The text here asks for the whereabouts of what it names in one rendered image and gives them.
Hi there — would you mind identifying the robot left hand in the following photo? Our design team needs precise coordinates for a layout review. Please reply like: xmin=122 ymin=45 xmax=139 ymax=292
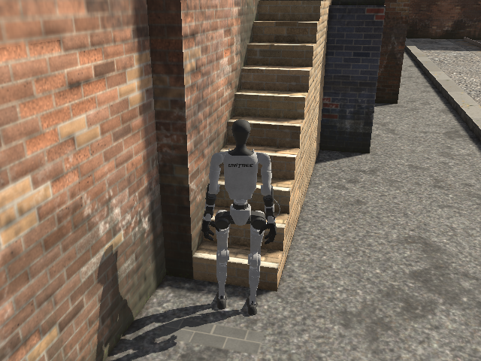
xmin=201 ymin=220 xmax=219 ymax=241

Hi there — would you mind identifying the robot right hand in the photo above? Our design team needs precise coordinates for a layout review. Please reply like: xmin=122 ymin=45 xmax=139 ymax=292
xmin=259 ymin=222 xmax=277 ymax=244

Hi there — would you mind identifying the robot left forearm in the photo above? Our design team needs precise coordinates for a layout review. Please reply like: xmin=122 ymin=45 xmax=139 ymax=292
xmin=203 ymin=184 xmax=216 ymax=221

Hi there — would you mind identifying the right robot thigh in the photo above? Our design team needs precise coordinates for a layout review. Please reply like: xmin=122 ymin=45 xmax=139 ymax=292
xmin=248 ymin=211 xmax=266 ymax=268

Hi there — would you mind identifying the right robot upper arm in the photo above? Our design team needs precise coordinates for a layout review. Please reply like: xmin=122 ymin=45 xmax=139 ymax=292
xmin=256 ymin=152 xmax=272 ymax=196

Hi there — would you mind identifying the robot right forearm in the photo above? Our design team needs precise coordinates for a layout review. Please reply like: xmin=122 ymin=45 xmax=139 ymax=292
xmin=263 ymin=185 xmax=276 ymax=223

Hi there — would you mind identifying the robot right foot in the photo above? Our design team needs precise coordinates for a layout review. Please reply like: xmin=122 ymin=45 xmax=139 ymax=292
xmin=247 ymin=296 xmax=258 ymax=315

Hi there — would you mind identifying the left robot upper arm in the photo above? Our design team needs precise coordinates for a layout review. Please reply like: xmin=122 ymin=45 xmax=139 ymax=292
xmin=208 ymin=152 xmax=225 ymax=194

